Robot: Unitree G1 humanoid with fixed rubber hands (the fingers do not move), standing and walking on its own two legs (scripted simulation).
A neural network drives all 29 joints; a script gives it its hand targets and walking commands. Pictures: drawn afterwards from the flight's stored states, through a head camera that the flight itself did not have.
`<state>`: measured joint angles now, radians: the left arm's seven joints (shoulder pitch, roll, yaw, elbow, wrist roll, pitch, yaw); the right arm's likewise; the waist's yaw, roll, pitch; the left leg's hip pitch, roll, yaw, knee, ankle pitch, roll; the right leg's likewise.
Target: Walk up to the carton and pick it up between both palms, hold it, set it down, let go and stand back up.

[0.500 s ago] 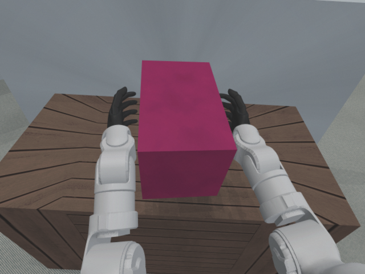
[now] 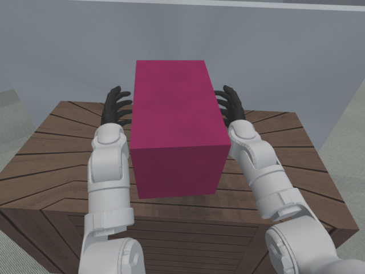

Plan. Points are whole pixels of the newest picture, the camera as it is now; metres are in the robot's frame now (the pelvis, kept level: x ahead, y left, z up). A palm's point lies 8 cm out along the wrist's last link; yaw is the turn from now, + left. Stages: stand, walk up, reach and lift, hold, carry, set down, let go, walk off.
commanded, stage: hold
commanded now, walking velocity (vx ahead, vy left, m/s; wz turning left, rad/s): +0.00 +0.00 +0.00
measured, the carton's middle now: (174, 124) +0.39 +0.01 +0.15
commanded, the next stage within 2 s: none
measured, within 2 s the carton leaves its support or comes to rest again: neither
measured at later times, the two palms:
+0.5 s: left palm (106, 122) +0.36 +0.15 +0.19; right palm (229, 118) +0.36 -0.11 +0.19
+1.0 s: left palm (108, 124) +0.35 +0.15 +0.19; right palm (231, 118) +0.36 -0.11 +0.19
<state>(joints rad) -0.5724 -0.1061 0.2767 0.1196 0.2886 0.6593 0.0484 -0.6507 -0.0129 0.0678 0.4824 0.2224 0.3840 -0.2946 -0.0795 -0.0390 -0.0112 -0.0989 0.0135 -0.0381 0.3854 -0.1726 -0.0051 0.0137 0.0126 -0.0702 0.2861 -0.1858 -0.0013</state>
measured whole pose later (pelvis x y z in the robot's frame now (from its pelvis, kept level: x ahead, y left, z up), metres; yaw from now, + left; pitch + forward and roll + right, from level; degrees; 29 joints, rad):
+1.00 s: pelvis +0.00 +0.00 +0.00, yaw +0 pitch -7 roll -1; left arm -0.56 -0.11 0.28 0.05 0.31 0.71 0.04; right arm -0.65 -0.01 0.07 0.45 0.23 0.40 -0.29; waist -0.08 -0.04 0.01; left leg -0.08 0.01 -0.04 0.39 -0.18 0.00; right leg 0.04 0.01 -0.07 0.28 -0.19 0.00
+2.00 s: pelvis +0.00 +0.01 +0.00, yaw +0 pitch -7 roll -1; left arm -0.58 -0.12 0.29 0.08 0.32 0.70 0.03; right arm -0.67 -0.01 0.06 0.49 0.22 0.38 -0.28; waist -0.07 -0.05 0.00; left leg -0.08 0.01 -0.03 0.39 -0.18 0.00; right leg 0.04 0.01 -0.06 0.28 -0.19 0.00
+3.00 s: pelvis +0.00 +0.01 +0.00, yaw +0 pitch -7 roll -1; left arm -0.59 -0.11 0.29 0.10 0.32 0.69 0.03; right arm -0.68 0.00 0.05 0.50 0.22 0.37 -0.28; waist -0.07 -0.05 0.00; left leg -0.08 0.01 -0.03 0.39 -0.18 0.00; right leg 0.03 0.01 -0.06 0.28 -0.18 0.00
